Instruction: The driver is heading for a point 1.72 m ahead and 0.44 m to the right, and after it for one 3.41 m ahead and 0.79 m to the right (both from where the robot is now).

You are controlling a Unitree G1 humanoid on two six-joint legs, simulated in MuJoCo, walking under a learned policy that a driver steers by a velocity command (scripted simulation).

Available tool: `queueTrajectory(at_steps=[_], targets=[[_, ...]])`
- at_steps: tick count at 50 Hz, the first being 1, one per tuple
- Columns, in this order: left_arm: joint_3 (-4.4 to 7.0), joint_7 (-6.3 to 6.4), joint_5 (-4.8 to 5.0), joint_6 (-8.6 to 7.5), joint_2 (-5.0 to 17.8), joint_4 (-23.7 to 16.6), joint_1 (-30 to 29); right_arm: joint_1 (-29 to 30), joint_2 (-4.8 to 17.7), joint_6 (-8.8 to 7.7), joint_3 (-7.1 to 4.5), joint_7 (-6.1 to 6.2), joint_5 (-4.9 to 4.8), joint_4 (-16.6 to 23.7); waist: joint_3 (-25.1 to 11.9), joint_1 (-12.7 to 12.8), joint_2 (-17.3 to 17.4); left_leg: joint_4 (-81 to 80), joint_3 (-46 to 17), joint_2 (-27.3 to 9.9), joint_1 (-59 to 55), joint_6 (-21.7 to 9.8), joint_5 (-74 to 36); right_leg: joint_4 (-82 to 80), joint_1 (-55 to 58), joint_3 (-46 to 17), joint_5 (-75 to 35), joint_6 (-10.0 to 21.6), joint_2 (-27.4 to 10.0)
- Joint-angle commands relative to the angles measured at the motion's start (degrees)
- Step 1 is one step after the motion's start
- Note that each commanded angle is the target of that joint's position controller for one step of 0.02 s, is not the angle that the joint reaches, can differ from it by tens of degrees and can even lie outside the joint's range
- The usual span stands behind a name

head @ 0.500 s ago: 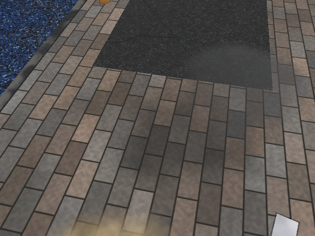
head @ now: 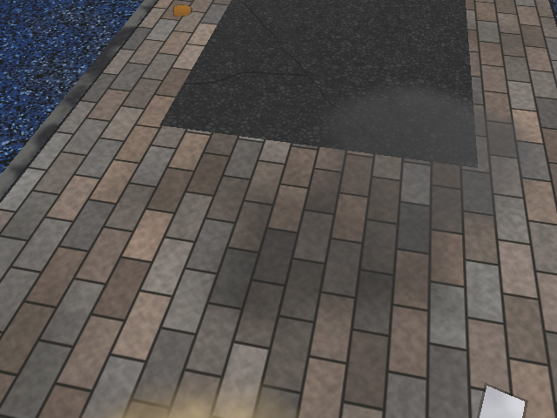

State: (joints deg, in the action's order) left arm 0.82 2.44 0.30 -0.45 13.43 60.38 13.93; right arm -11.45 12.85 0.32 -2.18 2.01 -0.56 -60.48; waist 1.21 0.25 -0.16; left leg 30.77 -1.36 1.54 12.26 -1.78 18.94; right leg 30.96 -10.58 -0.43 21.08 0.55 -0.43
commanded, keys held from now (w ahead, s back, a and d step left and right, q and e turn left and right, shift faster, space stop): w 1.00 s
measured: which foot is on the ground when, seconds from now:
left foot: down 0.00-0.16, up 0.18-0.56, down 0.58-1.00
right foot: down 0.00-0.60, up 0.62-1.00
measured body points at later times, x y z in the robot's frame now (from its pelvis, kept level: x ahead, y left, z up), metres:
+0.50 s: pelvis +0.17 -0.02 +0.00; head +0.20 -0.03 +0.45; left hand +0.05 +0.22 -0.13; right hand +0.40 -0.23 -0.10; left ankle +0.35 +0.11 -0.70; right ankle -0.01 -0.12 -0.74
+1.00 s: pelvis +0.45 +0.00 +0.01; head +0.47 -0.01 +0.46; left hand +0.64 +0.24 -0.09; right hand +0.42 -0.27 -0.14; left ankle +0.37 +0.10 -0.74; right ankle +0.64 -0.16 -0.69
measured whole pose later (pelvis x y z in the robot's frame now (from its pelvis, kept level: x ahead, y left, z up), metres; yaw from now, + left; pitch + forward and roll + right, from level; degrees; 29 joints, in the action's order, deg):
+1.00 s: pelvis +0.45 +0.00 +0.01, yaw -1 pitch +1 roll +3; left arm 2.7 -0.3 0.8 -4.9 14.6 49.0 3.7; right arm -20.3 14.5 -5.2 -2.4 0.1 -0.8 -58.6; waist 0.5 -4.6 -1.9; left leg 11.3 2.8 4.0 -0.5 -2.6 13.3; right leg 35.2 -37.3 -1.5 -3.6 -0.1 -7.0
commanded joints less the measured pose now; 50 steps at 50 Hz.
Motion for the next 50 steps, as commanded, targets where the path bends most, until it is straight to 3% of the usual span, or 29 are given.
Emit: queueTrajectory(at_steps=[1,4,5,7,8,9,10,11,12,14,16,18,20,22,25,27,28,29,30,31,32,33,34,36,38,39,43,46,50], targets=[[1.0,0.02,0.53,-1.96,5.49,-2.92,-0.16,-2.15,7.83,-1.97,-1.54,-0.08,-0.74,1.6,7.34,-1.12,3.19,-10.65,-9.33,-5.76,4.11,-5.72,25.01,-3.13,-11.52,-1.29,16.36,3.42,-0.39],[0.64,-1.24,0.98,-4.23,2.77,-4.06,-1.0,-6.44,10.42,-3.64,-2.44,-0.86,-1.05,0.55,5.22,-1.7,9.57,-17.77,-24.1,-15.0,-0.82,-11.4,27.45,7.05,-14.52,2.34,5.62,3.26,1.19],[0.71,-1.58,1.14,-4.62,2.98,-4.19,-0.97,-5.58,10.36,-3.84,-2.42,-0.97,-1.02,1.09,5.58,-1.11,9.43,-19.16,-26.29,-16.37,1.54,-12.29,26.34,7.44,-12.37,1.74,4.66,4.13,0.62],[0.78,-1.96,1.29,-5.16,2.56,-2.56,4.15,0.56,9.97,-3.95,-2.1,-1.21,-1.31,3.55,6.03,3.12,8.52,-16.98,-20.87,-13.54,9.03,-10.12,21.27,-1.16,-1.65,1.6,4.06,6.29,0.49],[1.25,-1.92,1.18,-5.23,3.75,-0.33,9.93,5.06,8.54,-4.0,-1.67,-1.35,-1.38,5.39,5.78,5.88,5.67,-11.33,-14.57,-9.49,15.4,-7.33,14.67,-6.78,7.65,-1.33,1.07,6.89,-0.91],[2.71,-1.9,1.07,-5.51,8.69,2.08,17.42,8.99,4.67,-4.72,-0.67,-1.44,-1.37,7.61,4.79,8.22,-5.9,4.74,-2.46,-1.73,23.78,-2.61,5.92,-13.51,15.39,-15.22,6.28,9.68,-8.29],[4.25,-2.48,1.02,-5.84,14.5,2.86,21.7,9.41,4.51,-6.15,-0.55,-1.53,-0.9,9.75,3.6,8.51,-17.43,19.62,2.43,1.5,33.33,-0.28,8.03,-19.69,22.66,-34.25,0.41,15.26,-19.89],[3.04,-2.6,0.04,-6.25,10.24,2.26,20.21,8.77,7.09,-6.85,-1.24,-1.8,-1.12,9.18,4.13,6.66,-10.04,30.06,-1.54,-0.87,38.92,-0.56,11.68,-18.56,24.21,-35.68,-5.64,16.26,-21.71],[2.35,-2.81,-0.22,-6.6,7.52,1.36,18.4,5.84,6.7,-7.19,-1.17,-2.38,-1.58,8.05,4.12,4.75,-6.57,35.07,-2.8,-2.62,41.0,-1.49,8.05,-17.42,25.22,-30.65,-11.31,14.8,-20.03],[1.8,-3.34,0.1,-6.28,6.44,0.27,15.63,6.32,6.32,-7.38,-1.28,-2.89,-1.57,7.88,4.63,3.15,-3.55,35.88,-1.14,-5.83,43.72,-2.17,1.04,-18.02,24.98,-21.33,-21.87,11.92,-17.54],[0.85,-3.07,-0.24,-5.17,3.75,0.17,16.1,8.4,4.78,-7.15,-1.15,-3.49,-1.13,8.86,4.08,2.98,-4.79,31.52,1.14,-7.06,39.64,-1.32,-3.5,-19.72,21.31,-13.59,-28.62,9.78,-13.95],[0.66,-2.23,-0.46,-4.47,4.2,-0.82,15.1,12.03,2.62,-6.66,-0.33,-4.03,-0.77,10.51,4.96,3.05,-4.76,23.19,3.66,-6.05,34.52,0.37,-9.06,-22.0,15.1,-8.52,-29.56,9.41,-11.13],[0.93,-1.4,-0.62,-4.4,6.38,-1.72,14.39,18.06,0.78,-6.44,0.75,-4.21,-0.65,13.04,6.65,3.93,-4.69,11.49,5.73,-3.9,26.1,1.32,-15.65,-24.71,7.1,-5.03,-27.24,8.99,-8.94],[1.59,-1.1,-0.18,-4.72,8.6,-1.17,16.4,20.78,1.98,-6.18,0.83,-4.33,-0.96,14.62,7.23,4.1,-6.2,5.64,6.28,-2.57,20.69,1.09,-18.72,-26.97,5.48,-4.89,-26.07,9.36,-10.2],[2.25,-1.16,0.75,-4.84,8.93,-0.7,16.2,21.06,5.28,-6.14,0.09,-4.58,-1.34,16.12,6.98,1.91,-6.58,0.03,4.26,-2.39,18.58,-1.44,-19.55,-24.44,11.56,-4.07,-33.53,8.08,-12.96],[2.84,-1.18,0.35,-4.17,9.96,-1.12,14.9,15.33,8.17,-6.26,-1.35,-4.48,-1.19,15.14,1.34,-2.05,-8.07,0.19,5.17,-0.11,10.58,-3.61,-17.13,-15.67,15.92,-2.64,-53.51,6.56,-13.73],[2.86,-1.19,-0.07,-3.52,9.74,-1.52,14.05,6.99,10.09,-6.07,-2.61,-4.15,-1.36,12.65,-3.86,-6.16,-8.25,0.24,6.07,1.45,0.75,-5.16,-16.3,-6.11,15.09,-1.09,-60.8,5.43,-12.28],[2.61,-1.3,-0.55,-3.22,9.4,-2.4,13.23,-2.51,12.15,-5.68,-3.79,-3.6,-1.45,9.9,-9.11,-10.37,-7.69,0.8,3.35,-1.11,-13.56,-7.03,-16.19,6.12,7.1,-0.41,-56.81,3.87,-10.28],[1.03,-1.99,-1.22,-3.8,3.72,-3.77,18.0,-11.43,17.24,-5.33,-5.03,-3.08,0.13,8.27,-18.58,-9.26,3.86,0.65,-18.54,-16.2,-36.08,-14.3,-8.09,28.2,-13.76,1.17,-32.17,1.11,-3.18],[-0.17,-2.41,0.0,-5.24,-0.45,-2.78,20.1,-13.07,15.09,-5.02,-4.17,-3.39,0.07,7.3,-26.28,-7.9,14.22,-12.03,-42.68,-25.16,-40.24,-19.74,2.48,44.46,-23.27,-4.41,9.48,0.03,4.4],[1.48,-2.64,1.8,-6.62,5.34,-4.69,14.17,-7.46,11.38,-5.42,-2.94,-3.71,-0.53,7.57,-16.08,-7.48,10.56,-15.66,-39.08,-22.16,-31.57,-16.65,6.41,49.81,-29.18,-7.98,8.56,1.71,0.84],[2.04,-2.54,2.95,-7.29,7.5,-6.68,8.63,-1.84,9.12,-5.78,-2.25,-3.69,-0.46,8.79,-7.93,-5.52,7.29,-17.03,-29.6,-20.44,-21.26,-14.54,3.15,49.04,-30.39,-5.78,3.81,2.8,-2.24],[2.27,-2.07,2.49,-7.32,7.25,-7.13,6.28,2.43,7.59,-6.4,-1.7,-4.07,0.13,9.3,-3.42,-3.11,2.31,-18.99,-22.74,-18.27,-11.41,-13.3,-3.56,45.29,-27.77,-4.66,-0.91,2.9,-5.04],[2.82,-1.51,1.19,-5.82,5.37,-6.71,8.41,5.3,5.38,-7.03,-1.02,-4.44,1.06,9.04,-1.85,0.96,3.72,-21.93,-14.56,-14.45,-1.39,-11.77,-8.7,40.01,-20.5,-4.9,-4.69,2.74,-8.01],[2.76,-1.32,0.93,-4.56,3.62,-7.07,8.7,3.94,5.84,-7.22,-0.99,-4.31,0.66,7.82,-0.17,2.12,4.26,-24.51,-10.91,-13.47,3.16,-12.51,-9.9,36.28,-19.53,-3.9,-4.95,1.98,-8.73],[2.94,-1.18,0.69,-4.27,4.1,-8.09,6.78,2.89,6.86,-7.35,-1.16,-3.95,0.66,7.27,1.01,2.11,4.08,-25.65,-9.73,-13.4,4.08,-12.93,-10.26,33.82,-21.16,-3.55,-6.81,1.3,-9.12],[3.14,-1.39,-0.16,-4.51,4.88,-11.88,-3.4,-1.81,9.6,-6.98,-1.67,-2.19,0.58,6.11,2.79,-0.23,2.31,-26.75,-6.57,-12.76,0.82,-12.31,-13.56,19.04,-27.72,-2.69,-19.79,-0.78,-9.29],[2.49,-2.17,0.19,-5.01,3.66,-13.63,-10.32,-5.48,10.58,-6.57,-1.77,-1.66,-0.07,5.34,2.95,-2.68,2.18,-26.19,-3.13,-11.38,-1.11,-10.47,-15.33,7.79,-24.78,-0.14,-26.79,-1.03,-6.77],[2.07,-3.53,0.85,-5.27,4.15,-16.12,-16.52,-10.43,11.17,-5.56,-2.04,-1.58,-0.69,3.42,3.85,-4.63,2.28,-22.77,-3.42,-14.23,-9.33,-9.84,-15.54,1.12,-25.76,-0.26,-24.65,-0.27,-5.44]])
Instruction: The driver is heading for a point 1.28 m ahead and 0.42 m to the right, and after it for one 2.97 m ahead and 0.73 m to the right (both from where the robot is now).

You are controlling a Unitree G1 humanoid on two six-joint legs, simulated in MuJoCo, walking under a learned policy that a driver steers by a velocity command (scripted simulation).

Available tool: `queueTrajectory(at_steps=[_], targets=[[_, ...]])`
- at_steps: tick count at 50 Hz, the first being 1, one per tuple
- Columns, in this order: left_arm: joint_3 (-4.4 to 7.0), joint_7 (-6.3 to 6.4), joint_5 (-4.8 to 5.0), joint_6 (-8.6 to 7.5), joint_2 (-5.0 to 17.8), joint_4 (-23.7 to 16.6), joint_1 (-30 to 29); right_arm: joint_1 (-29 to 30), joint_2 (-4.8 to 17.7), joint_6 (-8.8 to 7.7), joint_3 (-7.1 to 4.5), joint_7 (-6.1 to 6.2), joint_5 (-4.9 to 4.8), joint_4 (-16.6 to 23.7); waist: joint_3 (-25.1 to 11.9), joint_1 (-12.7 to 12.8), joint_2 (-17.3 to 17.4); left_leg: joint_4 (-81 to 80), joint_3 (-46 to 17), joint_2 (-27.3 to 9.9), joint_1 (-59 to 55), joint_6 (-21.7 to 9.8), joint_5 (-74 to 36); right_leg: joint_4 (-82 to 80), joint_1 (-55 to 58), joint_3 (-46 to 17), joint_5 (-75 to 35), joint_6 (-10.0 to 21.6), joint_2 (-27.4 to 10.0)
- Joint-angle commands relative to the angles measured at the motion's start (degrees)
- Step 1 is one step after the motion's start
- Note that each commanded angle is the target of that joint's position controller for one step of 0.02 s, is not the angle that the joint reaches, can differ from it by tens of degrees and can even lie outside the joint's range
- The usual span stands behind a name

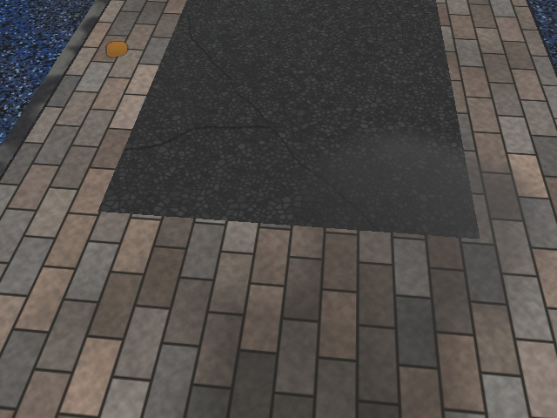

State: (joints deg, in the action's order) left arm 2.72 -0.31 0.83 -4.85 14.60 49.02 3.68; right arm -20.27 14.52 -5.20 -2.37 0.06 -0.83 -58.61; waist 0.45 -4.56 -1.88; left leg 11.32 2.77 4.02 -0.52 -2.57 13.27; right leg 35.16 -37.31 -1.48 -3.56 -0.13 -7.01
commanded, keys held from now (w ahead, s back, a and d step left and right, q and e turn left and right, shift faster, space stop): w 0.46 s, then w+e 0.54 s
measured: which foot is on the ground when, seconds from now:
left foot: down 0.00-0.14, up 0.16-0.64, down 0.66-1.00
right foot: up 0.00-0.10, down 0.12-0.68, up 0.70-1.00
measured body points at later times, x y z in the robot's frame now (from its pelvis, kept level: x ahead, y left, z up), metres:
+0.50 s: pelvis +0.28 -0.06 +0.00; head +0.30 -0.06 +0.45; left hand +0.27 +0.21 -0.13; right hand +0.46 -0.30 -0.11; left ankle +0.47 +0.12 -0.69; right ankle +0.21 -0.14 -0.74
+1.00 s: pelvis +0.55 -0.01 +0.00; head +0.57 -0.02 +0.45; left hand +0.76 +0.22 -0.11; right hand +0.51 -0.29 -0.14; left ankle +0.52 +0.10 -0.74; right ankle +0.67 -0.21 -0.68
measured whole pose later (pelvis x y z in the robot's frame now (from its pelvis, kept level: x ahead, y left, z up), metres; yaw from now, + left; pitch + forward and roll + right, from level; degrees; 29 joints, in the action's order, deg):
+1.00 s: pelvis +0.55 -0.01 +0.00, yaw -14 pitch +1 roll +2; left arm 5.2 -0.2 1.3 -1.8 15.8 47.2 9.4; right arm -16.8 14.5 -5.7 -4.2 0.7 0.8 -56.4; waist 0.8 -3.2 -2.1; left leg 13.7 12.1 0.8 1.6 -1.3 12.7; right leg 49.8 -40.4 -2.7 1.9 1.4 -7.5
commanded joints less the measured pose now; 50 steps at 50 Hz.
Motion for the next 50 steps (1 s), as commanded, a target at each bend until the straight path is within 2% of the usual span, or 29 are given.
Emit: queueTrajectory(at_steps=[1,3,4,5,6,7,8,9,10,11,12,14,17,23,26,28,30,31,32,33,34,35,36,37,38,39,41,44,50], targets=[[0.23,-1.13,0.36,-1.01,3.47,-5.37,-6.97,-2.08,9.68,0.31,-2.01,0.42,-0.45,1.28,4.57,0.36,4.15,-1.97,-7.96,-17.78,1.16,-8.68,-10.61,-4.2,0.75,0.64,2.1,1.11,1.36],[0.64,-1.63,0.45,-1.33,4.95,-5.7,-5.49,-1.82,10.42,1.04,-2.39,0.51,-0.43,1.24,3.45,2.04,5.29,1.4,-8.58,-19.22,-1.89,-7.66,-15.53,-5.86,3.84,1.18,6.75,2.66,2.38],[1.25,-1.7,0.45,-1.5,6.23,-5.04,-2.09,-0.63,10.79,1.39,-2.48,0.51,-0.35,1.58,1.43,4.38,6.09,5.64,-7.73,-18.67,-2.21,-6.82,-23.78,-6.85,9.22,2.54,8.41,3.7,3.91],[2.55,-1.51,0.36,-1.56,8.41,-2.63,5.94,0.15,9.93,1.77,-2.14,0.46,-0.1,1.92,-3.37,8.41,5.6,15.35,-5.36,-15.87,-0.71,-5.44,-32.45,-7.85,19.86,4.09,8.5,5.29,5.79],[4.02,-1.03,-0.13,-1.53,12.47,0.15,17.27,-0.15,7.67,1.81,-1.12,0.47,0.77,3.2,-12.08,12.36,2.15,31.25,-2.57,-12.56,8.21,-3.51,-26.83,-5.68,37.13,-2.22,7.56,8.53,-0.07],[5.38,-0.97,-0.93,-1.0,18.19,1.79,23.27,-6.54,0.78,0.63,0.88,-0.01,0.94,4.07,-19.57,10.1,-12.33,53.63,0.3,-2.03,32.18,1.0,-1.28,-10.72,58.24,-29.01,17.93,17.47,-13.75],[3.88,-1.24,-0.66,-1.02,13.27,1.59,23.51,-5.48,3.77,-0.89,0.4,-0.26,0.03,3.16,-22.04,11.07,-11.92,62.12,-8.65,-1.43,39.49,0.48,18.97,-18.06,59.89,-41.21,22.53,18.48,-15.86],[2.8,-1.18,-0.44,-1.19,10.24,0.84,18.4,-0.51,8.43,-1.79,-0.89,-0.56,-1.64,4.59,-13.45,10.17,-8.42,65.3,-9.24,-4.86,44.47,-0.69,15.8,-18.35,53.27,-32.69,22.14,15.51,-14.1],[2.2,-1.11,-0.55,-1.23,8.51,-0.48,13.42,2.95,8.58,-2.12,-0.91,-0.36,-1.81,5.36,-8.4,8.64,-4.49,63.42,-7.54,-8.21,43.57,-1.13,10.3,-19.32,44.99,-24.37,16.94,13.85,-11.78],[1.79,-1.3,-0.94,-1.29,7.05,-0.91,10.02,4.85,7.94,-1.95,-1.14,0.01,-1.02,5.6,-4.73,7.1,-1.83,59.49,-6.75,-10.27,41.37,-0.94,6.21,-21.25,37.54,-18.93,12.12,13.0,-9.54],[1.29,-1.48,-1.36,-1.53,5.42,-1.01,8.33,4.5,7.34,-1.19,-1.48,0.25,-0.5,5.4,-3.16,5.26,-2.33,56.29,-7.01,-11.97,37.83,-0.83,3.44,-23.17,32.77,-14.65,8.94,12.0,-7.33],[1.31,-1.66,-1.31,-1.88,5.29,-0.13,8.85,2.91,4.67,0.28,-1.23,0.28,-0.19,4.93,-2.47,3.79,-2.84,53.33,-6.4,-12.47,34.44,-0.07,1.05,-25.84,28.81,-10.91,4.93,12.58,-5.96],[1.88,-0.83,-1.11,-1.98,7.3,1.52,11.76,7.12,4.52,1.0,-1.41,0.48,0.39,6.7,-0.05,3.92,-1.26,45.89,-6.04,-12.86,39.1,1.47,-4.92,-27.97,29.15,-7.43,0.26,13.48,-5.83],[1.94,0.56,-0.4,-1.14,8.2,3.82,16.65,19.12,2.96,0.27,-0.83,-0.42,0.25,10.3,2.97,7.22,-1.44,25.84,-3.35,-10.29,38.13,2.26,-19.48,-29.77,30.9,-1.73,2.75,11.37,-3.66],[2.09,0.7,0.14,-0.38,8.2,5.71,20.45,24.33,3.29,-0.21,-0.67,-1.09,0.01,12.33,4.76,8.62,-1.05,20.81,-3.84,-9.06,38.72,2.05,-18.27,-27.68,35.15,-3.63,2.64,11.56,-5.29],[2.48,1.08,0.42,0.25,8.76,6.14,20.84,25.75,4.13,-0.87,-0.78,-1.73,-0.13,13.43,5.06,8.02,-1.39,18.02,-4.9,-8.66,38.47,1.33,-15.75,-25.01,38.29,-5.27,1.23,11.17,-6.94],[2.95,1.37,0.51,0.77,9.59,5.9,19.8,23.77,5.8,-1.47,-1.35,-2.06,-0.19,13.28,3.53,6.15,-2.3,16.34,-4.78,-7.61,33.44,0.61,-12.47,-21.94,39.48,-7.02,-1.72,10.25,-7.89],[3.12,1.39,0.49,1.03,10.02,5.54,18.66,20.73,6.92,-1.74,-1.91,-2.01,-0.22,12.61,1.72,4.19,-3.04,15.75,-3.7,-6.38,28.04,0.0,-10.54,-18.64,39.08,-7.11,-7.14,9.63,-7.42],[2.83,1.35,0.3,1.24,9.28,5.11,17.72,13.72,8.81,-1.88,-3.07,-1.66,-0.16,10.56,-2.52,0.63,-2.69,14.6,-2.36,-5.03,17.86,-1.22,-10.05,-11.02,37.25,-5.56,-13.5,8.29,-4.68],[1.92,1.28,-0.37,1.27,7.02,3.9,17.25,3.2,12.08,-2.0,-4.34,-1.11,0.6,8.17,-10.75,-3.47,-0.73,17.83,-6.76,-10.06,0.89,-3.95,-10.59,2.97,28.85,-3.36,-8.13,6.4,-1.09],[0.21,1.02,-0.42,0.45,0.38,2.83,23.52,-4.0,17.44,-1.45,-5.78,-0.69,1.45,6.96,-19.84,-2.13,11.69,16.05,-28.81,-24.94,-22.53,-11.47,-2.86,25.42,5.71,1.75,13.4,1.68,8.06],[0.23,0.96,0.52,-0.53,1.54,3.01,23.87,-4.17,13.77,-1.2,-4.56,-0.83,1.1,7.13,-23.64,-2.31,17.65,7.82,-43.35,-28.79,-23.69,-13.34,3.44,35.75,-1.88,-5.07,37.71,1.68,9.41],[1.87,0.97,2.01,-0.86,7.13,1.94,19.41,0.02,9.76,-1.21,-3.37,-0.67,0.73,7.68,-14.99,-1.82,13.15,6.41,-35.81,-26.8,-16.48,-10.39,7.01,40.05,-6.23,-6.67,34.8,2.4,5.97],[2.08,1.23,2.18,-0.73,7.56,0.96,16.13,4.39,7.66,-1.22,-2.73,-0.57,0.6,8.53,-9.01,-0.46,9.85,4.92,-27.95,-25.22,-7.99,-8.43,5.42,39.3,-6.38,-4.82,29.62,2.9,2.97],[2.37,1.5,1.5,-0.38,7.01,0.69,14.51,8.06,5.84,-1.32,-2.24,-0.73,0.83,8.6,-4.81,1.22,7.27,2.42,-22.21,-23.01,0.04,-7.44,2.32,36.5,-3.98,-4.29,25.33,2.92,0.94],[2.78,1.59,1.18,0.39,5.92,0.81,15.31,10.19,4.63,-1.6,-1.9,-0.78,1.3,8.52,-2.75,3.22,8.69,0.31,-17.18,-21.16,5.38,-6.54,-0.42,33.98,-0.59,-4.73,22.36,2.99,-0.82],[2.64,1.29,1.25,2.0,3.16,0.53,16.47,11.73,4.44,-1.84,-2.1,-0.74,1.6,7.95,-0.85,5.02,9.04,-2.74,-10.82,-19.78,10.69,-6.77,-4.17,32.37,2.6,-4.11,19.82,2.79,-1.92],[2.9,1.31,0.75,3.15,3.01,-1.72,13.37,10.64,6.44,-2.15,-2.85,0.0,1.76,6.95,1.19,5.41,6.28,-4.62,-4.63,-19.86,11.0,-7.84,-10.22,28.01,-1.27,-4.54,13.66,1.87,-2.34],[2.0,-0.85,0.25,2.46,1.76,-5.83,2.62,7.32,9.19,-1.13,-3.59,1.29,1.27,6.39,3.71,2.17,3.89,-5.13,4.92,-19.09,6.22,-6.7,-14.6,9.61,-1.67,0.41,1.09,1.62,-0.92]])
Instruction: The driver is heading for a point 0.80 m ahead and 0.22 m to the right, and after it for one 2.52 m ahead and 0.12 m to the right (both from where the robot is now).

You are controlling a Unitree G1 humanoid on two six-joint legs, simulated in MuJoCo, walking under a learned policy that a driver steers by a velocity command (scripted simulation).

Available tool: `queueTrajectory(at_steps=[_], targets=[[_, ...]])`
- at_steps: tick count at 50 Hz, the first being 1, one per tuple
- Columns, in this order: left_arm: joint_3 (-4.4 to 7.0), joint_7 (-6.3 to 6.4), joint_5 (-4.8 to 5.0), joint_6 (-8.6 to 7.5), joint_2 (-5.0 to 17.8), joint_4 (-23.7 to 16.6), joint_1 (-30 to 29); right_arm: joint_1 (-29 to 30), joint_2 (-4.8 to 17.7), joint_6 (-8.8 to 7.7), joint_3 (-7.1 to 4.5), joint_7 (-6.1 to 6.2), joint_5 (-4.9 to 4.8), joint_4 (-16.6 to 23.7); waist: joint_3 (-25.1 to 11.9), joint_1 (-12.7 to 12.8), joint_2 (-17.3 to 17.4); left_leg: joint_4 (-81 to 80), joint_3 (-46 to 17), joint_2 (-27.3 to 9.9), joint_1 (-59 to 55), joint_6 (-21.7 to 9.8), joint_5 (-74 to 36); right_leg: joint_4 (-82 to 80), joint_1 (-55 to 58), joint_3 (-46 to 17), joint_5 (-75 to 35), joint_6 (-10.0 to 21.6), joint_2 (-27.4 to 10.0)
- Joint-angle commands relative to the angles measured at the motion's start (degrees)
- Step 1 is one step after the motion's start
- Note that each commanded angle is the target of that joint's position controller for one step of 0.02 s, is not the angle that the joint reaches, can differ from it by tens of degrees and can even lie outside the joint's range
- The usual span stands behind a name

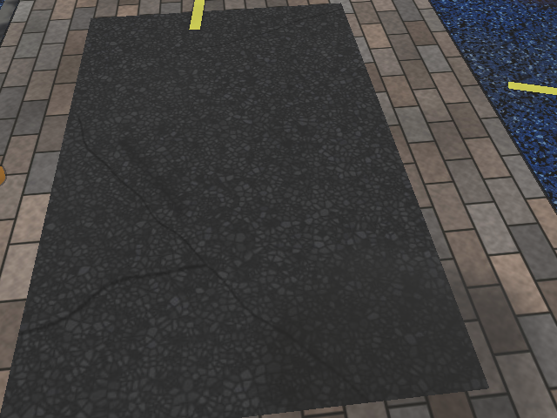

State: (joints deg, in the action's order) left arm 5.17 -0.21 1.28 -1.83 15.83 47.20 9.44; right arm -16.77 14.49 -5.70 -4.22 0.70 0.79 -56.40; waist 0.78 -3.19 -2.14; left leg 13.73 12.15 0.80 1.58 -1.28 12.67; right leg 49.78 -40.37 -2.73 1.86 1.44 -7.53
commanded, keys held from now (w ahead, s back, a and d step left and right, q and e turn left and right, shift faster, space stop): w+e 0.28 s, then e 0.32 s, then no key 0.36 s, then w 0.04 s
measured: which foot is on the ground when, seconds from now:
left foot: down 0.00-0.18, up 0.20-0.64, down 0.66-1.00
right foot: up 0.00-0.18, down 0.20-0.66, up 0.68-0.96, down 0.98-1.00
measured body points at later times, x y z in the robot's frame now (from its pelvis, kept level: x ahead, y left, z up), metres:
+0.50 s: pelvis +0.26 -0.08 +0.00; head +0.30 -0.11 +0.45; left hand +0.41 +0.18 -0.11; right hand +0.38 -0.39 -0.10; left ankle +0.46 +0.06 -0.68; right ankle +0.23 -0.14 -0.74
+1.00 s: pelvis +0.38 -0.09 -0.01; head +0.40 -0.10 +0.44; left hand +0.61 +0.09 -0.12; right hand +0.37 -0.38 -0.13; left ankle +0.50 -0.02 -0.74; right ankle +0.32 -0.21 -0.75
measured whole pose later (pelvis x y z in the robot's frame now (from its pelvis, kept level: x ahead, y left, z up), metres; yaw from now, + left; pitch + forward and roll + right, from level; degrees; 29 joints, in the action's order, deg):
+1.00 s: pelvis +0.38 -0.09 -0.01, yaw -28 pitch +0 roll +1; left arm 2.8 1.6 -0.5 2.4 15.3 42.2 11.5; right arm -8.2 14.1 -0.2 -1.8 0.0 0.4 -46.8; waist 2.5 -1.0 -0.2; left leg 28.3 0.5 0.7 20.6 -0.8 8.5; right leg 31.1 -15.2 -3.4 16.1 -1.1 -0.8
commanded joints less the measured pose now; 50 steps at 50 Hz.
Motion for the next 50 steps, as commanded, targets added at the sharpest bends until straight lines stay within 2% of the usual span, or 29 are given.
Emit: queueTrajectory(at_steps=[1,4,6,8,9,10,11,12,13,14,15,16,20,23,27,31,32,33,34,35,36,37,38,40,43,46,48,49,50], targets=[[-0.65,-1.34,-0.22,-0.57,0.39,-4.91,-5.09,2.73,9.68,-0.32,-1.9,0.72,-0.57,3.97,4.04,0.07,3.82,-7.2,-3.66,-16.4,2.34,-7.92,-14.28,-7.0,0.94,2.52,-4.15,0.29,-0.17],[-0.82,-2.42,-0.08,-0.39,0.9,-7.61,-8.97,0.21,10.81,0.95,-2.42,0.68,-1.42,3.37,5.24,-0.8,4.11,-4.34,-1.95,-18.27,-4.23,-7.04,-17.81,-11.11,-0.46,4.41,0.05,1.72,0.74],[-0.31,-2.97,-0.03,-0.2,2.23,-8.85,-8.58,0.75,11.99,1.79,-2.84,0.68,-1.9,3.68,4.0,0.7,5.42,0.61,-0.27,-18.85,-6.97,-5.89,-30.29,-12.49,2.92,6.86,5.4,3.51,3.02],[1.33,-3.02,0.13,0.09,5.21,-8.06,-1.48,2.19,13.5,2.68,-3.29,0.81,-2.35,4.36,-1.23,5.49,7.11,13.26,1.52,-18.05,-7.17,-4.51,-48.71,-13.08,14.01,10.27,10.25,6.11,7.73],[3.1,-2.57,0.32,0.11,8.14,-5.75,7.58,3.21,13.25,3.02,-3.07,0.83,-2.57,4.79,-5.87,10.5,5.88,25.43,3.04,-15.74,-2.9,-2.69,-49.02,-17.17,27.02,10.8,6.7,8.2,10.69],[5.28,-1.23,0.36,0.66,13.71,-3.65,16.44,2.32,10.81,2.64,-2.12,0.82,-1.15,5.95,-11.13,13.39,-1.13,43.79,3.25,-13.1,11.72,0.33,-30.66,-18.98,44.43,-1.38,7.22,11.59,4.37],[5.66,-1.13,0.65,-0.03,19.29,-4.19,13.82,-2.33,1.98,0.8,0.53,-0.06,0.57,9.34,-15.72,5.54,-14.63,62.24,-4.31,-0.7,36.78,3.48,20.32,-26.16,60.9,-34.65,17.27,22.15,-8.99],[3.99,-1.54,-0.11,-0.94,14.04,-5.79,15.79,4.42,6.79,-1.71,-0.12,-0.85,-2.05,10.21,-19.95,9.95,-6.67,67.22,-16.3,-0.56,43.14,2.1,21.35,-33.98,62.72,-43.81,21.16,22.43,-11.78],[3.03,-1.73,-0.62,-1.81,10.95,-5.34,13.69,9.21,8.88,-2.89,-0.73,-1.19,-3.95,11.73,-12.15,10.02,-4.06,65.94,-16.24,-3.02,47.7,0.38,15.57,-34.41,58.1,-35.77,15.46,19.57,-10.53],[2.47,-1.65,-0.38,-2.24,9.21,-5.97,9.98,9.21,8.29,-3.41,-0.55,-0.85,-3.08,11.25,-8.43,7.44,0.29,61.14,-16.55,-5.66,45.03,-0.42,10.49,-33.78,49.98,-28.55,9.65,17.56,-8.03],[1.85,-1.52,-0.63,-2.27,7.45,-7.21,5.05,8.67,8.87,-3.16,-1.08,-0.36,-1.58,10.38,-5.04,4.86,1.48,56.36,-16.46,-7.22,40.42,0.13,7.9,-33.75,41.42,-22.3,-0.78,15.98,-5.83],[1.38,-1.19,-1.36,-2.29,6.55,-8.42,2.5,7.17,9.55,-2.27,-1.54,-0.29,-1.14,10.07,-4.41,2.79,0.51,54.26,-16.8,-8.2,35.73,0.77,6.82,-33.99,35.93,-18.5,-10.44,15.35,-4.56],[2.15,0.36,-1.15,-2.01,9.73,-8.56,3.39,8.07,6.66,0.47,-1.22,0.3,0.32,11.6,-3.92,1.22,1.19,43.5,-14.29,-5.34,31.26,4.52,1.66,-32.93,27.58,-9.98,-30.92,14.61,-0.97],[2.3,1.5,-0.3,-0.55,9.78,-8.38,4.77,13.06,5.05,0.9,-0.37,0.07,0.12,13.46,-4.77,3.0,-1.76,30.26,-13.76,-2.14,28.44,5.06,-8.81,-30.7,26.13,-7.18,-28.22,11.25,2.59],[2.25,2.24,-0.25,1.05,9.45,-8.04,6.62,17.96,6.0,1.2,-0.31,-0.85,-0.62,15.74,-5.51,5.23,-3.93,20.22,-15.02,0.57,25.73,4.86,-14.31,-27.52,28.21,-11.77,-18.47,8.61,2.13],[1.76,2.84,-0.39,1.6,8.08,-9.36,3.93,14.5,9.01,0.2,-1.37,-1.17,-0.17,15.52,-5.65,2.8,-5.49,12.63,-16.64,0.36,22.54,2.52,-10.99,-19.77,32.99,-18.89,-12.43,7.36,1.58],[1.31,2.81,-0.48,1.48,6.92,-9.92,3.19,11.79,9.58,-0.39,-1.51,-1.07,0.45,15.0,-7.01,1.38,-4.5,8.34,-16.41,-1.43,16.52,0.79,-19.57,-15.16,32.06,-17.81,-10.39,5.53,4.2],[0.28,2.77,-1.54,1.1,4.02,-11.2,3.8,8.7,12.43,-0.57,-1.91,-0.61,1.71,15.2,-12.54,1.18,1.67,10.39,-23.7,-10.51,4.85,-2.91,-38.2,-4.1,26.92,-13.64,-0.24,2.89,8.52],[-0.3,2.72,-1.53,0.93,1.82,-10.47,14.21,7.49,13.57,0.17,-1.8,-0.4,3.01,15.18,-17.26,5.71,16.21,12.3,-40.11,-23.51,-9.22,-14.57,-58.67,10.79,13.51,-9.22,39.37,-0.92,17.06],[0.36,2.34,-0.9,1.19,7.09,-9.05,18.81,6.67,11.24,1.01,-1.6,-0.67,0.67,14.68,-20.74,6.3,16.89,10.29,-49.94,-27.75,-9.47,-18.97,-43.27,18.98,9.12,-9.75,40.74,-2.91,13.56],[1.41,2.54,-0.37,2.21,10.92,-8.27,13.46,9.26,7.7,1.52,-0.6,-0.74,-0.34,16.18,-15.08,4.01,10.36,9.46,-43.33,-23.18,-5.31,-16.62,-32.8,22.92,7.1,-9.04,36.68,-4.56,11.62],[1.54,2.96,-0.5,3.34,10.92,-8.64,8.97,10.62,6.55,2.31,-0.01,-0.8,-0.06,16.29,-11.86,3.28,7.01,8.53,-37.25,-19.46,-0.82,-13.86,-24.89,23.11,6.46,-7.27,33.19,-5.38,10.7],[1.48,3.26,-0.8,4.36,10.26,-8.97,6.92,12.06,6.11,2.99,0.42,-0.8,-0.09,16.41,-8.83,3.27,6.42,6.78,-34.18,-17.33,4.28,-12.78,-19.31,21.99,7.32,-6.71,31.04,-5.87,9.9],[0.52,2.88,-0.68,4.95,6.87,-9.23,6.86,14.2,7.06,3.92,0.43,-0.66,0.49,15.91,-5.45,4.94,8.77,3.4,-27.47,-12.62,12.83,-10.76,-12.47,13.54,13.63,-3.73,27.41,-5.83,8.76],[-0.94,2.64,-1.19,4.11,3.4,-8.71,6.34,13.78,7.49,4.37,0.21,-0.45,0.29,14.98,-6.93,4.0,11.67,3.11,-23.34,-10.87,13.02,-10.88,-13.54,-1.54,20.63,-0.01,25.84,-5.51,7.75],[-0.79,2.24,-1.09,3.72,4.7,-7.89,5.96,11.98,8.79,4.75,0.01,-0.3,-0.36,14.11,-8.26,3.37,11.68,3.95,-24.84,-12.46,11.46,-11.3,-8.46,-12.69,25.46,0.77,17.92,-4.14,7.44],[-0.7,1.76,-1.43,3.71,4.63,-6.63,7.15,11.8,8.21,5.06,0.45,-0.3,-0.94,13.69,-6.87,4.63,10.65,4.38,-23.92,-11.25,15.34,-8.75,-0.11,-22.79,31.57,2.25,10.69,-1.88,8.27],[-0.9,1.68,-2.15,3.69,4.78,-6.77,7.2,10.06,6.39,4.8,1.17,-0.52,-0.79,12.92,-7.36,4.68,8.81,3.94,-22.77,-9.7,18.98,-5.28,10.56,-25.31,35.92,0.05,9.59,-0.21,6.4],[-0.69,1.95,-2.81,3.75,7.02,-7.42,7.44,10.07,5.36,4.45,1.6,-0.96,-0.09,13.02,-6.32,4.05,4.23,8.03,-19.41,-6.6,23.72,-1.7,17.4,-27.04,37.32,-6.47,15.29,2.52,0.5]])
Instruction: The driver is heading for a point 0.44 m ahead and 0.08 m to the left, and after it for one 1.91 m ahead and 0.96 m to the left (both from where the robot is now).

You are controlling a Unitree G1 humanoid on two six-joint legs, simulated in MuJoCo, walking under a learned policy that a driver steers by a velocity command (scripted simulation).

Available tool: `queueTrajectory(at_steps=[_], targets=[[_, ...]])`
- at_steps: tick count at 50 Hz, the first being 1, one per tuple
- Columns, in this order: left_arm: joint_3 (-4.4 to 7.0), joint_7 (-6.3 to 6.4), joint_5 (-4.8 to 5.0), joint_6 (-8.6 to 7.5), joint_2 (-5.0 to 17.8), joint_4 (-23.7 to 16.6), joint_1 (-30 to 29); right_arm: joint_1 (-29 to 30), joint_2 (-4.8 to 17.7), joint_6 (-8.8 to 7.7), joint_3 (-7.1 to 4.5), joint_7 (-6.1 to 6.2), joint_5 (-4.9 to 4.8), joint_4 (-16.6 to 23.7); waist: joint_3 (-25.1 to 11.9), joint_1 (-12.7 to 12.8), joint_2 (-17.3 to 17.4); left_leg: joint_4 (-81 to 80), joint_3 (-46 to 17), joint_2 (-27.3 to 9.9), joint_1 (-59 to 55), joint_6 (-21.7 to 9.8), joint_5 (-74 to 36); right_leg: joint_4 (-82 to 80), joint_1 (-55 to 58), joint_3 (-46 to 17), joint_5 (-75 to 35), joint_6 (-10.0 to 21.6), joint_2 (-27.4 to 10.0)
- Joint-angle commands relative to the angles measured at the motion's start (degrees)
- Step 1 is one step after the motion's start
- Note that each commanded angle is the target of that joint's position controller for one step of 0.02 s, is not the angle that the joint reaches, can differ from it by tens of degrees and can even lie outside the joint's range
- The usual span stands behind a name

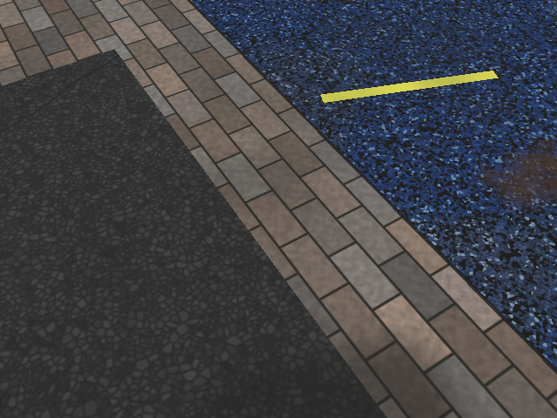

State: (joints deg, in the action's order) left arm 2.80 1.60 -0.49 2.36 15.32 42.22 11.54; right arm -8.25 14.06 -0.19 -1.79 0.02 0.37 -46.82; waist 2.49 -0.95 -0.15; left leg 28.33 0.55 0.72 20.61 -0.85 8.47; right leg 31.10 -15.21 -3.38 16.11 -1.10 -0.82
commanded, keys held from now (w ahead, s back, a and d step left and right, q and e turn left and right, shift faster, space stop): w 0.60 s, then no key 0.02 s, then q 0.38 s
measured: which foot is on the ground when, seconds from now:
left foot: down 0.00-0.02, up 0.04-0.26, down 0.28-0.74, up 0.76-1.00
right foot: down 0.00-0.30, up 0.32-0.72, down 0.74-1.00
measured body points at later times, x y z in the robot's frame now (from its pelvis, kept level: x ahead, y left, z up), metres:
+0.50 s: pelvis +0.14 +0.03 +0.02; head +0.15 +0.05 +0.46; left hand +0.28 +0.30 -0.10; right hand +0.17 -0.24 -0.11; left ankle +0.08 +0.12 -0.73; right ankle +0.19 -0.13 -0.66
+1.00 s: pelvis +0.33 -0.02 +0.00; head +0.37 -0.01 +0.45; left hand +0.45 +0.27 -0.10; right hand +0.48 -0.29 -0.11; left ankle +0.35 +0.12 -0.67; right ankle +0.42 -0.11 -0.73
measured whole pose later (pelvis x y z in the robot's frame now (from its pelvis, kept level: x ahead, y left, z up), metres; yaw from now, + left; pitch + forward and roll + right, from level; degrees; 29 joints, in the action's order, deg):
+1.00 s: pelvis +0.33 -0.02 +0.00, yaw +10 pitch +1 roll -1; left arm 3.1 0.3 -1.6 -3.0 14.9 43.2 6.7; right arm -12.5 18.2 2.9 -4.1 1.9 -0.6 -43.8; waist 4.2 -0.5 1.7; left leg 58.5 0.0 -4.3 32.7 3.6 21.8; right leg 23.5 -18.6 9.4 5.8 2.8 -1.3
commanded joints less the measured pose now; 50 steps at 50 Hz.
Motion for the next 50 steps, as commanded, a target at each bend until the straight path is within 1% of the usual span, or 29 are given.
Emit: queueTrajectory(at_steps=[1,2,3,5,7,9,11,13,14,15,16,17,18,21,24,27,30,33,35,36,37,38,39,40,41,42,43,46,50], targets=[[2.59,-0.11,-0.84,-0.47,10.4,-1.01,5.93,2.72,4.95,-1.4,-0.94,-0.23,0.01,4.41,-5.44,0.72,-7.98,-1.01,0.41,0.05,3.26,0.62,19.5,-11.69,2.72,-9.9,21.75,8.42,-7.87],[2.78,-0.29,-0.64,-1.09,10.72,-1.93,5.26,5.59,6.88,-1.84,-1.37,-0.06,-0.11,4.68,-1.17,3.08,-10.89,6.63,2.95,2.22,3.98,2.02,15.64,-18.79,-1.09,-15.71,30.37,10.42,-10.22],[3.0,-0.05,-0.72,-1.96,11.58,-1.75,4.54,6.44,7.53,-2.42,-1.86,-0.12,-0.75,5.16,1.65,3.4,-13.7,12.69,1.97,1.72,6.18,1.37,13.78,-22.0,-1.64,-20.36,29.52,11.83,-13.42],[2.71,0.25,0.08,-3.79,9.98,-1.13,5.43,4.29,8.92,-3.22,-2.74,-0.39,-1.46,4.46,3.28,3.25,-13.53,19.57,-0.76,-1.34,14.09,-0.56,17.34,-21.63,4.58,-22.33,20.82,13.15,-15.51],[2.41,0.26,1.25,-4.66,8.61,-0.49,7.24,4.88,6.77,-4.45,-2.23,-1.38,-1.88,4.47,2.55,3.71,-9.89,16.59,-1.24,-3.07,17.43,-2.19,16.92,-20.03,11.09,-19.97,13.74,12.69,-14.72],[2.73,0.05,1.61,-4.73,9.48,-0.31,7.24,6.39,4.96,-5.33,-1.5,-2.27,-1.6,4.58,1.04,3.99,-8.48,9.52,0.89,-2.25,10.92,-2.34,13.97,-19.24,10.18,-15.56,7.66,11.99,-12.61],[3.02,-0.43,1.68,-4.35,10.33,-0.44,6.12,3.25,5.38,-5.44,-1.59,-2.78,-1.73,3.1,-0.74,1.93,-8.51,2.73,3.43,-0.18,-0.65,-1.94,7.04,-17.94,4.82,-12.03,5.0,11.48,-10.73],[2.6,-0.81,1.55,-4.2,8.91,-0.52,5.55,-3.94,6.88,-4.91,-2.37,-2.51,-1.76,-0.03,-2.27,-1.49,-7.17,-1.14,4.08,1.38,-13.55,-1.69,2.57,-13.92,-1.87,-9.72,4.16,9.8,-8.77],[1.89,-0.94,1.27,-4.45,6.67,-0.8,4.84,-8.76,8.19,-4.74,-2.81,-2.02,-1.91,-1.24,-3.72,-3.68,-5.28,-2.18,0.39,-1.56,-20.67,-2.61,3.6,-8.07,-6.34,-7.29,3.75,7.72,-6.86],[0.7,-1.06,0.55,-5.1,2.35,-2.53,3.33,-14.53,12.95,-4.74,-3.78,-1.32,-1.29,-1.96,-5.62,-5.42,6.64,-7.76,-15.64,-12.75,-28.82,-6.68,7.88,10.17,-16.09,-0.09,5.37,3.51,-0.92],[0.97,-0.47,1.4,-6.43,3.37,-5.38,2.85,-18.7,18.37,-4.77,-5.14,-1.84,-0.86,-2.78,-7.04,-6.31,18.3,-15.74,-37.31,-22.94,-32.13,-15.14,18.16,25.18,-27.74,1.19,16.46,1.67,3.02],[2.07,-0.44,2.44,-7.25,7.47,-4.83,2.94,-15.38,14.46,-5.17,-3.88,-1.84,-0.86,-1.95,-3.07,-4.78,11.44,-16.9,-38.51,-23.72,-29.65,-16.18,24.79,33.56,-33.0,-2.65,15.5,2.27,-0.75],[2.34,-0.84,2.83,-7.56,8.28,-4.36,2.23,-12.52,11.55,-5.41,-3.02,-1.69,-0.85,-1.09,0.27,-3.53,8.86,-17.13,-32.78,-21.09,-26.91,-14.17,24.97,35.24,-34.93,-2.47,9.72,3.32,-3.01],[2.28,-1.43,1.36,-7.62,6.25,-3.54,1.14,-8.13,9.32,-5.29,-2.01,-1.49,-0.14,0.2,1.86,-1.15,5.9,-19.23,-19.91,-15.28,-20.38,-11.05,8.96,31.03,-31.73,-0.76,-1.55,3.33,-6.66],[1.75,-1.89,0.8,-7.4,4.44,-4.46,-1.08,-9.52,9.88,-5.08,-2.1,-0.91,-0.48,-0.25,0.93,-1.22,4.78,-20.41,-12.1,-12.88,-18.94,-11.23,-6.23,23.85,-29.7,1.85,-7.55,1.14,-6.19],[0.54,-2.34,1.08,-7.73,1.99,-6.47,-6.9,-11.11,11.03,-4.65,-2.29,-0.16,-0.82,-0.93,1.37,-2.67,4.3,-20.9,-6.72,-11.11,-16.41,-10.35,-11.01,11.01,-24.95,3.49,-15.35,0.14,-4.7],[0.14,-3.34,1.67,-8.02,2.04,-8.02,-11.9,-14.12,11.84,-4.36,-2.48,0.12,-1.36,-1.98,2.67,-4.25,4.41,-21.5,-5.62,-12.07,-15.89,-10.28,-8.9,3.48,-20.87,4.57,-20.44,0.4,-2.93],[0.68,-4.18,1.19,-8.59,3.53,-9.31,-13.39,-15.4,11.5,-3.36,-2.52,0.38,-1.54,-3.2,2.85,-2.8,4.59,-16.13,-6.13,-13.23,-19.43,-8.36,-20.61,-1.58,-17.46,3.23,-20.16,2.38,-1.1],[1.88,-4.01,0.38,-8.88,6.29,-7.93,-7.74,-13.99,12.87,-2.82,-3.05,0.67,-1.5,-2.76,-1.72,1.0,6.38,-8.32,-6.89,-12.62,-21.5,-6.28,-33.21,-2.95,-9.0,3.37,-18.72,4.19,1.21],[2.82,-3.57,-0.14,-9.01,8.12,-5.81,-0.76,-12.48,12.65,-2.66,-2.96,0.76,-1.61,-2.09,-6.24,4.95,5.76,-0.42,-5.88,-10.12,-19.98,-4.48,-36.99,-5.31,0.98,4.27,-23.45,5.67,1.77],[3.6,-2.83,-1.05,-8.95,11.17,-4.56,5.82,-12.62,10.56,-2.85,-2.27,0.77,-0.75,-0.71,-13.35,7.35,2.92,11.33,-4.84,-6.62,-12.13,-1.94,-26.18,-1.99,16.13,0.11,-39.31,7.9,-4.44],[4.08,-2.11,-2.41,-8.09,15.32,-4.74,9.11,-20.77,3.68,-3.28,-0.27,0.31,0.69,-0.24,-23.62,4.13,-12.79,34.25,-2.64,1.06,7.01,2.0,17.16,3.41,38.04,-16.94,-59.35,16.53,-22.42],[3.42,-2.27,-1.44,-7.13,12.62,-5.91,9.57,-24.2,7.07,-3.41,-0.67,0.14,-1.25,-1.4,-34.31,5.31,-15.4,46.24,-9.35,3.11,10.95,2.92,33.19,-1.46,40.09,-28.69,-50.36,21.27,-27.34],[2.69,-2.06,-0.67,-6.24,9.96,-6.59,5.61,-18.27,12.17,-2.86,-2.52,0.28,-2.78,-0.32,-26.54,5.67,-9.33,49.07,-8.74,-0.32,14.47,3.13,29.48,-5.09,31.57,-21.67,-40.79,18.61,-23.86],[1.97,-1.69,0.06,-5.84,7.71,-6.24,1.87,-13.68,11.49,-2.03,-2.58,0.76,-2.86,1.22,-18.22,4.27,-6.89,47.28,-5.74,-2.55,17.12,3.42,25.59,-7.21,23.65,-15.6,-33.91,16.27,-20.93],[1.28,-1.63,0.26,-5.73,5.74,-5.65,-1.3,-12.56,10.12,-0.8,-2.61,1.22,-2.2,1.13,-12.42,2.54,-4.86,45.06,-4.9,-4.33,15.65,4.17,22.84,-10.01,14.5,-10.6,-30.07,15.24,-18.41],[1.19,-1.69,-0.41,-5.87,5.3,-5.28,-4.23,-13.74,9.12,0.72,-2.84,1.7,-1.81,1.14,-9.71,0.21,-6.27,42.64,-4.84,-5.81,10.88,4.6,20.54,-13.0,5.98,-6.89,-25.4,14.39,-16.84],[1.78,-1.73,-1.53,-6.53,6.27,-4.53,-9.37,-15.72,6.79,3.23,-3.01,2.51,-1.3,2.17,-6.16,-2.71,-7.7,37.7,-2.28,-5.76,4.27,5.18,16.91,-18.47,-5.73,-0.01,-19.27,15.32,-15.9],[2.66,-0.4,-0.8,-6.07,8.47,-2.99,-9.95,-9.92,6.82,3.48,-3.02,1.59,-0.65,5.58,-7.19,-1.49,-5.8,26.74,-1.79,-7.42,3.17,3.85,8.56,-19.29,-3.67,3.98,-15.36,15.47,-17.27]])
Keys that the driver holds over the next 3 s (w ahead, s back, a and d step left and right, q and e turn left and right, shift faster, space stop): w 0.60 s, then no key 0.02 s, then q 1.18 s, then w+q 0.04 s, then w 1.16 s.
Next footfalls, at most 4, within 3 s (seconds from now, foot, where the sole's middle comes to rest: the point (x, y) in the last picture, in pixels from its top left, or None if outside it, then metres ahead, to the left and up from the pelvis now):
0.28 left None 0.12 0.12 -0.77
0.74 right None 0.46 -0.11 -0.77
1.18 left None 0.39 0.13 -0.77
1.66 right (323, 410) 0.49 -0.07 -0.77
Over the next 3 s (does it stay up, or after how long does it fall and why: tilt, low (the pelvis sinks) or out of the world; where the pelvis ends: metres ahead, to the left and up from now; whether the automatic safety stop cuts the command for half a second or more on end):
stays up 0.74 0.36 0.01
